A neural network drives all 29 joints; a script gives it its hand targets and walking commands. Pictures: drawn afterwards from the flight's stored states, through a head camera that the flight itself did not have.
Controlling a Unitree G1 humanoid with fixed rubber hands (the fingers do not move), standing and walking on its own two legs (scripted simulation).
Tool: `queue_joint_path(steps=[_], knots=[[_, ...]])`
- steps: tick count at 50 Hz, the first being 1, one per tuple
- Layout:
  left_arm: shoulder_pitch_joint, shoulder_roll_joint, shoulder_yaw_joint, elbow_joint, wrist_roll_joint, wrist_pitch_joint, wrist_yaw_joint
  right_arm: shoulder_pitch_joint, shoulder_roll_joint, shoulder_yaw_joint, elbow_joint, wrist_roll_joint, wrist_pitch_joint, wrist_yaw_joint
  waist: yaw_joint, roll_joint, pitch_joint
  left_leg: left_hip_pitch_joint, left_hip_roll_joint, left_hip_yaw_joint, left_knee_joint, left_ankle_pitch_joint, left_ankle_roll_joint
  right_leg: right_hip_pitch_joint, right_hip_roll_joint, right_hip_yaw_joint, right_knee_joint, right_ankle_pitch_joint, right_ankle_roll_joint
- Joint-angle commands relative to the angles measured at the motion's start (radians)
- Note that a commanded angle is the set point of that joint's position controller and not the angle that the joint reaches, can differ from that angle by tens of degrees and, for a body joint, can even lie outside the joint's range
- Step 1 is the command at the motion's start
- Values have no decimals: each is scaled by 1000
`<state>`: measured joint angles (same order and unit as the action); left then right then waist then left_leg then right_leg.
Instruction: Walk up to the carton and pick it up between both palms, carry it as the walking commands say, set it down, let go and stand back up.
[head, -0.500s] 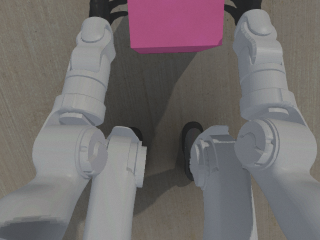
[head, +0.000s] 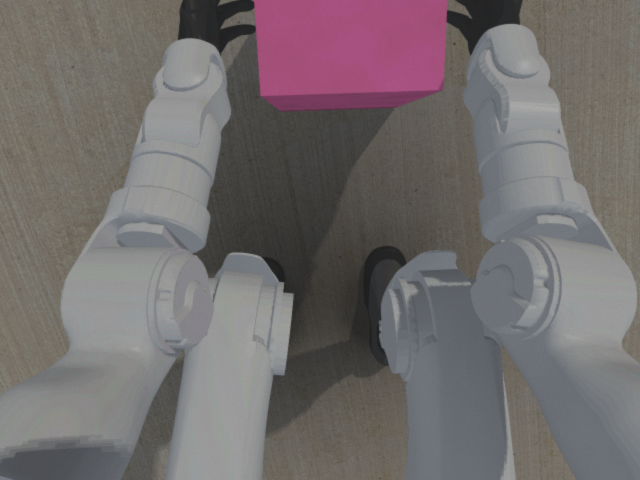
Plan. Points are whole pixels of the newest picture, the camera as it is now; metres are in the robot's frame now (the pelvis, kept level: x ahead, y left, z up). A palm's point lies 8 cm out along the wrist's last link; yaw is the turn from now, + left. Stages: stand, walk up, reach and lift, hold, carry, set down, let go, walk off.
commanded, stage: set down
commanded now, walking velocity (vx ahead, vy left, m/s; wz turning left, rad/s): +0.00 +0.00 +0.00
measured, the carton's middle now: (342, 31) +0.55 -0.03 -0.29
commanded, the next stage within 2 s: let go in 1.76 s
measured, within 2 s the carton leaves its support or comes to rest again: neither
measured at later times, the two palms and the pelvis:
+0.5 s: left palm (167, 26) +0.53 +0.13 -0.19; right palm (518, 46) +0.51 -0.20 -0.20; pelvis -0.01 +0.00 +0.00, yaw +0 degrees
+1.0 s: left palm out of the picture +0.54 +0.14 -0.05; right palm out of the picture +0.52 -0.20 -0.06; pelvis +0.00 +0.00 +0.05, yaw -1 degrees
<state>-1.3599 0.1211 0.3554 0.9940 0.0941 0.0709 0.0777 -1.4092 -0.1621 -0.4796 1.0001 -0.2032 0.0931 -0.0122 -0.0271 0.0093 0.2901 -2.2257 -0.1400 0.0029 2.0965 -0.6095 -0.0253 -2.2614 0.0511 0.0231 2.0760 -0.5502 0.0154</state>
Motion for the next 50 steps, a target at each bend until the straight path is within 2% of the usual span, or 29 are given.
queue_joint_path(steps=[1, 4, 5, 7, 9, 10, 14, 18, 21, 23, 24, 25, 28, 29, 30, 31, 34, 36, 39, 40, 41, 42, 44, 47, 48, 49, 50], knots=[[-252, -179, -100, 34, 51, -18, -76, -126, 224, 153, 151, 7, -10, 53, -5, 8, -873, 345, 11, 14, -82, 297, -30, 507, 32, -23, -39, 322, 13], [-192, 89, -55, 26, 35, -47, 2, -80, -46, 121, 141, 47, -47, -30, -1, 24, -932, 384, 20, 18, -83, 320, -41, 539, 24, -18, -37, 354, 23], [-179, 160, -57, 8, 17, -54, 23, -71, -125, 115, 131, 70, -63, -55, -9, 28, -943, 385, 22, 15, -85, 326, -44, 541, 21, -16, -39, 366, 24], [-210, 215, -86, -34, -32, -70, 47, -130, -174, 155, 57, 141, -92, -81, -4, 23, -1005, 422, 25, 9, -77, 380, -41, 551, 18, -10, -35, 410, 23], [-240, 212, -145, -48, -107, -82, 50, -155, -191, 206, 40, 207, -112, -90, -26, 12, -1048, 430, 33, 0, -62, 424, -39, 567, 15, -11, -21, 459, 21], [-240, 206, -163, -20, -133, -80, 50, -157, -218, 214, 52, 222, -116, -95, -39, 21, -1041, 421, 40, -5, -59, 420, -41, 561, 10, -10, -19, 454, 18], [-221, 221, -195, 36, -198, -80, 43, -156, -241, 260, 83, 271, -119, -97, -49, -3, -1041, 387, 55, -8, -52, 389, -32, 566, -4, -6, -14, 433, 15], [-244, 236, -230, -32, -249, -86, 42, -177, -231, 302, 25, 328, -118, -93, -40, -10, -1157, 425, 64, -2, -62, 405, -26, 629, -10, -1, -27, 463, 11], [-249, 263, -219, -88, -243, -80, 55, -187, -238, 320, -39, 362, -107, -97, -15, -2, -1277, 504, 61, 14, -65, 430, -26, 686, -6, -8, -37, 482, 17], [-225, 262, -218, -100, -247, -62, 63, -192, -229, 347, -89, 380, -94, -106, -8, -35, -1378, 538, 56, 23, -78, 411, -17, 760, -5, -18, -54, 476, 24], [-208, 254, -219, -90, -252, -54, 65, -189, -231, 349, -102, 382, -88, -111, -13, -42, -1396, 532, 57, 32, -85, 386, -16, 784, -3, -22, -67, 463, 24], [-208, 253, -220, -121, -250, -45, 69, -197, -245, 342, -142, 383, -82, -116, -15, -25, -1443, 562, 53, 38, -99, 383, -15, 799, 1, -27, -73, 455, 23], [-195, 238, -228, -131, -261, -16, 78, -156, -237, 348, -128, 384, -51, -130, -31, -30, -1492, 590, 49, 55, -137, 317, -14, 842, 6, -48, -103, 396, 23], [-196, 244, -224, -143, -260, -6, 81, -156, -227, 349, -140, 388, -40, -133, -27, -32, -1503, 597, 48, 56, -152, 296, -9, 848, 7, -52, -116, 373, 22], [-211, 256, -216, -180, -253, 2, 85, -153, -240, 336, -154, 385, -27, -139, -20, -11, -1537, 630, 46, 63, -162, 297, -12, 862, 10, -52, -125, 363, 19], [-220, 259, -218, -234, -259, 10, 91, -154, -243, 335, -189, 389, -19, -142, -31, -15, -1590, 667, 42, 64, -171, 296, -11, 883, 13, -62, -129, 359, 18], [-196, 237, -234, -239, -271, 44, 96, -165, -227, 347, -248, 402, 11, -148, -30, -16, -1604, 704, 37, 68, -215, 268, -2, 911, 16, -71, -172, 319, 14], [-199, 222, -231, -231, -271, 66, 92, -159, -226, 334, -239, 385, 34, -149, -39, -9, -1541, 676, 36, 72, -249, 221, 0, 903, 15, -72, -209, 271, 8], [-176, 244, -197, -231, -238, 82, 95, -140, -218, 309, -232, 362, 56, -142, -19, -2, -1460, 690, 35, 65, -313, 191, 5, 874, 21, -71, -266, 218, 2], [-180, 218, -208, -279, -246, 86, 93, -125, -212, 308, -248, 361, 58, -137, -33, -5, -1500, 714, 33, 63, -324, 216, 2, 902, 24, -77, -273, 249, 0], [-159, 221, -197, -258, -234, 89, 91, -105, -200, 304, -237, 356, 64, -134, -24, 3, -1491, 719, 33, 66, -332, 232, 1, 901, 27, -77, -282, 264, 0], [-137, 210, -193, -261, -231, 94, 89, -88, -213, 294, -243, 343, 66, -132, -30, -6, -1517, 728, 33, 65, -342, 248, -3, 921, 29, -79, -294, 285, 1], [-119, 193, -190, -269, -222, 98, 83, -58, -195, 286, -242, 332, 71, -124, -25, 12, -1480, 734, 31, 63, -372, 257, -6, 902, 33, -78, -328, 284, -3], [-44, 174, -173, -218, -195, 97, 69, -9, -158, 288, -247, 318, 66, -106, -6, -12, -1429, 734, 35, 57, -420, 295, -7, 906, 33, -79, -375, 311, 3], [-37, 169, -165, -247, -183, 91, 68, 15, -158, 275, -249, 305, 63, -101, -2, 13, -1428, 742, 32, 61, -433, 314, -13, 906, 35, -75, -390, 330, 2], [-36, 151, -173, -276, -186, 89, 64, 9, -163, 273, -290, 299, 57, -96, -8, 6, -1446, 764, 32, 56, -449, 337, -16, 923, 38, -81, -405, 351, 2], [-20, 154, -167, -246, -171, 87, 61, 32, -161, 266, -266, 289, 56, -92, -5, 14, -1426, 768, 31, 54, -468, 333, -17, 924, 37, -78, -423, 345, 3]])
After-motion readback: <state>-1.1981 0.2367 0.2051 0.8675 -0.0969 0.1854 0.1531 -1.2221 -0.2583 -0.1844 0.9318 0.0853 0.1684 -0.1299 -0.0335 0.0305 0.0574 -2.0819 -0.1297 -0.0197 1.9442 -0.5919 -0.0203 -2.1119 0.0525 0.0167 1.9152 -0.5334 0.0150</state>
